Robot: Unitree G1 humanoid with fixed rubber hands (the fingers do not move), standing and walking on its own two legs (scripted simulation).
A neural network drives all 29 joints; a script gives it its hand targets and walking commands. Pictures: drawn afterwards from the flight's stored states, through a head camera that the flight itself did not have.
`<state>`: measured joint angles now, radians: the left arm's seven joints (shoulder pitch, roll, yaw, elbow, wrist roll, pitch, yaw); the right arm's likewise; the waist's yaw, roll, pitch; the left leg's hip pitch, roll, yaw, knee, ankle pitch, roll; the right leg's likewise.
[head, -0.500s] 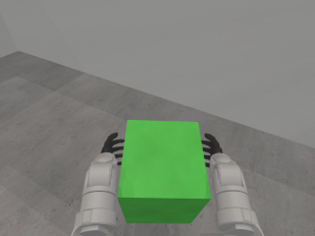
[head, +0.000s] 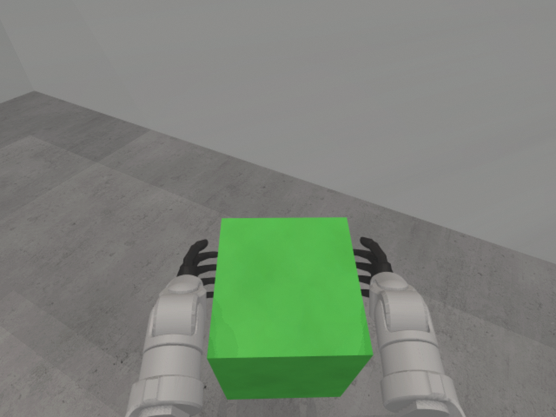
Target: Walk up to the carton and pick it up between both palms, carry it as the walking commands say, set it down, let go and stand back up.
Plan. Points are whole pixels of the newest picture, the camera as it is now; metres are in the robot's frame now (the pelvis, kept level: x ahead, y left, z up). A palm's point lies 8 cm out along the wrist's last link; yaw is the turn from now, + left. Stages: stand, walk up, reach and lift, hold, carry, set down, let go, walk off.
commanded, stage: reach and lift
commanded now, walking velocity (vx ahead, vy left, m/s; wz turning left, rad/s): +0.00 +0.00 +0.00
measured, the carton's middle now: (284, 312) +0.30 +0.00 -0.04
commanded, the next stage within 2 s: hold in 0.46 s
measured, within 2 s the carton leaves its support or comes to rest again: neither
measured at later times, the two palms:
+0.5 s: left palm (187, 288) +0.29 +0.14 +0.05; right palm (380, 286) +0.29 -0.14 +0.05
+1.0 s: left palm (189, 282) +0.30 +0.14 +0.05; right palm (379, 281) +0.29 -0.14 +0.05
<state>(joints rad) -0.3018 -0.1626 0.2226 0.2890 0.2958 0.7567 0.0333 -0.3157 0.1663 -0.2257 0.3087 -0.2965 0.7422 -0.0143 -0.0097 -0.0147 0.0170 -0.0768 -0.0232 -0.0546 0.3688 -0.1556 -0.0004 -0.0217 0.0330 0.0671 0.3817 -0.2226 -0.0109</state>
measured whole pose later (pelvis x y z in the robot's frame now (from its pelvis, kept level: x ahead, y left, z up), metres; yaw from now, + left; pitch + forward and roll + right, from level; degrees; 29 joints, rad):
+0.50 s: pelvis +0.00 +0.00 +0.00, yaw +0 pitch -8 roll +0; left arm -0.31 -0.16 0.22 0.29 0.30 0.77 0.03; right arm -0.31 0.17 -0.23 0.30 -0.29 0.74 -0.02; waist -0.01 -0.02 0.01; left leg -0.09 -0.03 -0.05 0.38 -0.16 0.00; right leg -0.04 0.03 0.07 0.40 -0.22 -0.01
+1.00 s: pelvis -0.01 +0.00 -0.01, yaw -1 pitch +1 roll +0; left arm -0.32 -0.14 0.18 0.20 0.22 0.81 0.08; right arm -0.32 0.16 -0.19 0.20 -0.25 0.80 -0.05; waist 0.02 -0.01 -0.12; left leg -0.36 -0.02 -0.03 0.55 -0.21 0.00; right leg -0.32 0.04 0.09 0.58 -0.28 -0.01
